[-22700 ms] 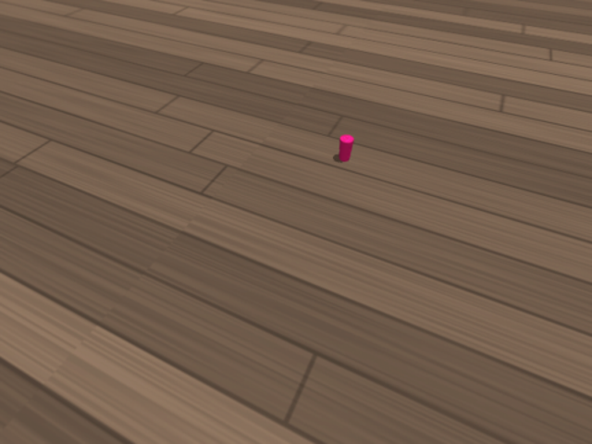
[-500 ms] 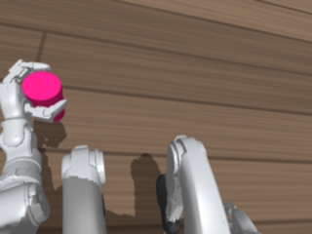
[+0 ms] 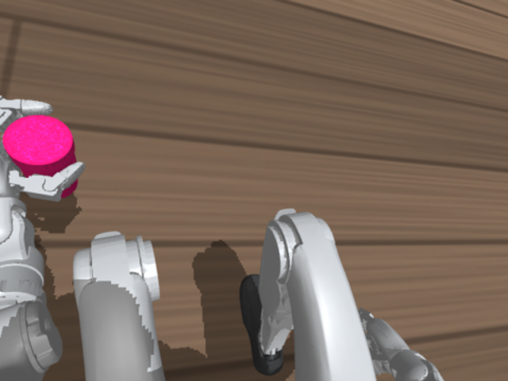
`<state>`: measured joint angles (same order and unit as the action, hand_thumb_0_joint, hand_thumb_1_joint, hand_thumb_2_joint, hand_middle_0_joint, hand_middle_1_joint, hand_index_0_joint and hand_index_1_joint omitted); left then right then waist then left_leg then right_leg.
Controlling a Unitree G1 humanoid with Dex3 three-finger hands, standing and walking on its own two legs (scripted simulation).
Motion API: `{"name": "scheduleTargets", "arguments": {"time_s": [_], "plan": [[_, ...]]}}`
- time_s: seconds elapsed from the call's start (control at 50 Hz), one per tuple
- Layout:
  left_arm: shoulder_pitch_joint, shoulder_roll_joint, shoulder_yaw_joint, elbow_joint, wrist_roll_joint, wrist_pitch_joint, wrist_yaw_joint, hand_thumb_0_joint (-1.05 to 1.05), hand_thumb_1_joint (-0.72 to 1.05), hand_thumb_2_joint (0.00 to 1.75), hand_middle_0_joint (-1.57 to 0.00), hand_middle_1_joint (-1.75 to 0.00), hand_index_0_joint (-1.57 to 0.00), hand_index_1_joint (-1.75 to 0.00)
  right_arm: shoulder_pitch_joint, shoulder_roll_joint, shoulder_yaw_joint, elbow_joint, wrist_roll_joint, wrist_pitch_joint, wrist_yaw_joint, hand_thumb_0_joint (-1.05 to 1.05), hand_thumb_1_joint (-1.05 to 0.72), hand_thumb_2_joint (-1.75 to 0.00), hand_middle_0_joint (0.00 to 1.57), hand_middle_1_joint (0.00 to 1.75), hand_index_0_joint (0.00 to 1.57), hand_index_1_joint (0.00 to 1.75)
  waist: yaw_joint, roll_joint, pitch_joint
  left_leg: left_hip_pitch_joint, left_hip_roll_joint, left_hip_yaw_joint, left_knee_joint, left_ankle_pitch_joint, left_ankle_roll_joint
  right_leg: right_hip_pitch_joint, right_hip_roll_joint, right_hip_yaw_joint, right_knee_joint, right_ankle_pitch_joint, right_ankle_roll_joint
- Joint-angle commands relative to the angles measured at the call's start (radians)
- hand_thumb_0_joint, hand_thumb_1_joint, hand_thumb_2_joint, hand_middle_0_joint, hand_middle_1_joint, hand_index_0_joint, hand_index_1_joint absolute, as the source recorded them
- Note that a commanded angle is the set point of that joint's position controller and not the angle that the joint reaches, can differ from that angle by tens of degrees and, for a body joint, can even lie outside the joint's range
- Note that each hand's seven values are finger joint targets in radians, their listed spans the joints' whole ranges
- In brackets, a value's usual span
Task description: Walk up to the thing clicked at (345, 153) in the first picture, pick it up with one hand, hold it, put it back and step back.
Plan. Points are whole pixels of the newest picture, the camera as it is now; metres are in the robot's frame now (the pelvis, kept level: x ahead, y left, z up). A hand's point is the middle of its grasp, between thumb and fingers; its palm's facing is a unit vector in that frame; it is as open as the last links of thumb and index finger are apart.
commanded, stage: lower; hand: left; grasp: from the side
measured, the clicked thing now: (49, 163) +0.44 +0.25 -0.11
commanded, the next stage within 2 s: loosen in 1.38 s
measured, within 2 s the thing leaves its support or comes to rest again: neither
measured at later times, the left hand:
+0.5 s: hand (61, 165) +0.45 +0.25 -0.15, palm faces +0.19 -0.98 +0.02, open 10.4 cm
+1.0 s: hand (68, 168) +0.46 +0.24 -0.18, palm faces +0.23 -0.97 +0.00, open 10.4 cm
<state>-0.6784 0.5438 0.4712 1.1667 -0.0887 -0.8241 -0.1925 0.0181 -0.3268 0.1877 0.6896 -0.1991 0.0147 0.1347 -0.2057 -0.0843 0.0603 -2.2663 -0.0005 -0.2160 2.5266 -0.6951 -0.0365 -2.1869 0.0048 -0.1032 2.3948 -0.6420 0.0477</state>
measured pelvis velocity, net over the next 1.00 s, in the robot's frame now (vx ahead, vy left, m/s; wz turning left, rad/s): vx -0.01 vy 0.02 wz -0.10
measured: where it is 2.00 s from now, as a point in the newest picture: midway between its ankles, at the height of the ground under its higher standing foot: (203, 360)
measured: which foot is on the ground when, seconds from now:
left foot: down 0.00-1.00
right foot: down 0.00-1.00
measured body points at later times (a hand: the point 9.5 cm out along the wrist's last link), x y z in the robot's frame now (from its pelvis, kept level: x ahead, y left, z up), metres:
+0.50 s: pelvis +0.00 +0.01 -0.01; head +0.23 +0.14 +0.34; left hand +0.44 +0.30 -0.15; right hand +0.11 -0.27 -0.07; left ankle +0.08 +0.13 -0.27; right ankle +0.12 -0.13 -0.27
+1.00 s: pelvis -0.01 +0.02 -0.02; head +0.24 +0.17 +0.32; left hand +0.44 +0.29 -0.18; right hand +0.11 -0.25 -0.06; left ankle +0.08 +0.13 -0.27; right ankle +0.12 -0.13 -0.27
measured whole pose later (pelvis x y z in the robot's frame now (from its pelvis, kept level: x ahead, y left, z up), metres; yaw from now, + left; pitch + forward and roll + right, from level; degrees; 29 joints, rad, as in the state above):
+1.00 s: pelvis -0.01 +0.02 -0.02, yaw -6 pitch +14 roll -17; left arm -0.71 0.80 0.49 1.45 -0.04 -1.06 -0.01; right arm -0.13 -0.37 0.47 0.59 -0.35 0.03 0.16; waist -0.29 -0.24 0.28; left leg -2.23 0.00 -0.35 2.65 -0.71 -0.02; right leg -2.09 0.05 -0.21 2.40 -0.61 0.08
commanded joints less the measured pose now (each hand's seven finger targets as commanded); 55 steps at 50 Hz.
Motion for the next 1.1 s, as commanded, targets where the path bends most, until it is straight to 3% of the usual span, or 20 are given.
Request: {"name": "scheduleTargets", "arguments": {"time_s": [0.0, 0.06, 0.1, 0.12, 0.2, 0.24, 0.32, 0.38, 0.44, 0.52, 0.62, 0.7, 0.72, 0.84, 0.88, 0.9, 1.08], "plan": [[-0.272, 0.216, 0.028, -0.174, -0.009, -0.094, 0.005, 0.00, 0.24, 1.22, -1.22, -1.34, -1.23, -1.34, 0.109, -0.279, -0.075, -0.039, -0.004, -0.003, -0.014, 0.00, -0.91, -0.91, 0.20, 0.30, 0.20, 0.30, -0.019, 0.305, -0.635, 0.387, 0.016, 0.107, -0.290, 0.096, 0.035, 0.348, 0.037, -0.091, -0.212, 0.139, -0.068], [-0.276, 0.210, 0.019, -0.192, -0.009, -0.103, 0.006, 0.00, 0.23, 1.22, -1.26, -1.39, -1.27, -1.38, 0.093, -0.288, -0.069, -0.045, -0.008, -0.002, -0.012, 0.00, -0.91, -0.91, 0.20, 0.30, 0.20, 0.30, -0.023, 0.338, -0.623, 0.422, 0.020, 0.095, -0.298, 0.108, 0.027, 0.317, 0.036, -0.103, -0.195, 0.145, -0.074], [-0.270, 0.215, 0.020, -0.158, -0.006, -0.104, 0.014, 0.00, 0.17, 1.21, -1.27, -1.40, -1.28, -1.39, 0.094, -0.295, -0.060, -0.043, -0.014, 0.002, -0.010, 0.00, -0.92, -0.91, 0.20, 0.30, 0.20, 0.30, -0.041, 0.338, -0.606, 0.413, 0.021, 0.090, -0.287, 0.105, 0.027, 0.323, 0.039, -0.106, -0.193, 0.150, -0.073], [-0.279, 0.192, -0.002, -0.124, -0.007, -0.109, 0.014, 0.00, 0.18, 1.20, -1.26, -1.38, -1.27, -1.38, 0.094, -0.297, -0.051, -0.043, -0.016, 0.002, -0.009, 0.00, -0.92, -0.91, 0.20, 0.30, 0.20, 0.30, -0.063, 0.322, -0.586, 0.395, 0.021, 0.084, -0.279, 0.104, 0.028, 0.329, 0.038, -0.112, -0.192, 0.155, -0.070], [-0.311, 0.223, -0.007, -0.100, -0.008, -0.142, 0.030, 0.00, 0.19, 1.20, -1.25, -1.37, -1.26, -1.37, 0.066, -0.304, -0.021, -0.050, -0.030, -0.001, -0.006, 0.00, -0.92, -0.91, 0.20, 0.30, 0.20, 0.30, -0.080, 0.297, -0.551, 0.375, 0.023, 0.076, -0.251, 0.100, 0.033, 0.338, 0.044, -0.117, -0.195, 0.157, -0.066], [-0.310, 0.255, 0.011, -0.094, -0.007, -0.161, 0.039, 0.00, 0.18, 1.19, -1.26, -1.38, -1.27, -1.37, 0.067, -0.312, -0.009, -0.049, -0.040, -0.001, -0.005, 0.00, -0.92, -0.91, 0.20, 0.30, 0.20, 0.30, -0.077, 0.319, -0.573, 0.409, 0.025, 0.069, -0.244, 0.120, 0.028, 0.356, 0.047, -0.123, -0.191, 0.171, -0.066], [-0.290, 0.319, 0.027, -0.053, 0.023, -0.199, 0.057, 0.00, 0.21, 1.19, -1.25, -1.36, -1.27, -1.36, 0.026, -0.329, 0.017, -0.066, -0.059, 0.003, -0.002, 0.00, -0.92, -0.91, 0.20, 0.30, 0.20, 0.30, -0.078, 0.370, -0.533, 0.438, 0.034, 0.048, -0.263, 0.095, 0.016, 0.328, 0.047, -0.143, -0.169, 0.140, -0.071], [-0.306, 0.303, 0.015, -0.030, 0.014, -0.217, 0.061, 0.00, 0.23, 1.19, -1.25, -1.36, -1.26, -1.35, 0.013, -0.342, 0.038, -0.066, -0.072, 0.005, 0.000, 0.00, -0.92, -0.91, 0.20, 0.30, 0.20, 0.30, -0.106, 0.397, -0.512, 0.450, 0.037, 0.040, -0.255, 0.102, 0.012, 0.333, 0.048, -0.152, -0.161, 0.160, -0.069], [-0.293, 0.349, 0.049, -0.017, 0.007, -0.233, 0.076, 0.00, 0.21, 1.19, -1.24, -1.36, -1.26, -1.35, 0.010, -0.350, 0.059, -0.069, -0.083, 0.004, 0.000, 0.00, -0.93, -0.91, 0.20, 0.30, 0.20, 0.30, -0.103, 0.400, -0.522, 0.455, 0.037, 0.037, -0.238, 0.147, 0.011, 0.374, 0.052, -0.155, -0.159, 0.200, -0.066], [-0.276, 0.324, 0.022, 0.026, 0.021, -0.248, 0.100, 0.00, 0.21, 1.21, -1.25, -1.37, -1.26, -1.37, -0.012, -0.361, 0.078, -0.075, -0.099, 0.011, 0.002, 0.00, -0.93, -0.91, 0.20, 0.30, 0.20, 0.30, -0.127, 0.402, -0.477, 0.470, 0.043, 0.016, -0.240, 0.167, 0.003, 0.362, 0.052, -0.174, -0.150, 0.220, -0.064], [-0.291, 0.352, 0.007, 0.063, 0.029, -0.267, 0.118, 0.00, 0.23, 1.20, -1.23, -1.36, -1.24, -1.35, -0.034, -0.367, 0.105, -0.085, -0.112, 0.014, 0.001, 0.00, -0.92, -0.91, 0.20, 0.30, 0.20, 0.30, -0.149, 0.375, -0.442, 0.422, 0.042, 0.009, -0.219, 0.128, 0.015, 0.382, 0.059, -0.183, -0.160, 0.205, -0.057], [-0.292, 0.360, 0.015, 0.071, 0.018, -0.286, 0.140, 0.00, 0.25, 1.21, -1.21, -1.35, -1.23, -1.35, -0.050, -0.376, 0.125, -0.095, -0.123, 0.014, 0.003, 0.00, -0.91, -0.91, 0.20, 0.30, 0.20, 0.30, -0.157, 0.366, -0.441, 0.438, 0.045, -0.006, -0.213, 0.133, 0.013, 0.393, 0.064, -0.195, -0.160, 0.212, -0.051], [-0.309, 0.393, 0.022, 0.081, 0.023, -0.291, 0.147, 0.00, 0.26, 1.21, -1.22, -1.36, -1.24, -1.35, -0.061, -0.381, 0.130, -0.098, -0.124, 0.013, 0.001, 0.00, -0.91, -0.90, 0.20, 0.30, 0.20, 0.30, -0.161, 0.371, -0.422, 0.422, 0.045, -0.010, -0.215, 0.105, 0.014, 0.382, 0.066, -0.200, -0.160, 0.189, -0.052], [-0.284, 0.413, 0.020, 0.112, 0.037, -0.316, 0.167, 0.00, 0.29, 1.25, -1.24, -1.38, -1.25, -1.37, -0.092, -0.387, 0.153, -0.107, -0.138, 0.014, -0.001, 0.00, -0.91, -0.91, 0.20, 0.30, 0.20, 0.30, -0.167, 0.376, -0.383, 0.419, 0.051, -0.020, -0.215, 0.092, 0.013, 0.385, 0.071, -0.210, -0.157, 0.188, -0.051], [-0.290, 0.450, 0.033, 0.112, 0.044, -0.323, 0.177, 0.00, 0.25, 1.23, -1.24, -1.36, -1.25, -1.36, -0.098, -0.392, 0.160, -0.112, -0.143, 0.017, 0.000, 0.00, -0.91, -0.91, 0.20, 0.30, 0.20, 0.30, -0.162, 0.398, -0.381, 0.426, 0.054, -0.023, -0.221, 0.083, 0.009, 0.385, 0.074, -0.215, -0.157, 0.176, -0.053], [-0.268, 0.416, 0.023, 0.121, 0.041, -0.325, 0.176, 0.00, 0.28, 1.24, -1.23, -1.37, -1.25, -1.36, -0.099, -0.395, 0.160, -0.112, -0.146, 0.018, 0.000, 0.00, -0.91, -0.91, 0.20, 0.30, 0.20, 0.30, -0.169, 0.404, -0.377, 0.451, 0.057, -0.036, -0.228, 0.102, 0.003, 0.382, 0.072, -0.221, -0.147, 0.193, -0.051], [-0.269, 0.411, -0.003, 0.125, 0.037, -0.335, 0.187, 0.00, 0.29, 1.25, -1.23, -1.37, -1.25, -1.37, -0.111, -0.399, 0.179, -0.113, -0.153, 0.019, 0.000, 0.00, -0.91, -0.90, 0.20, 0.30, 0.20, 0.30, -0.191, 0.388, -0.365, 0.451, 0.061, -0.053, -0.215, 0.131, 0.004, 0.397, 0.082, -0.238, -0.150, 0.227, -0.046]]}}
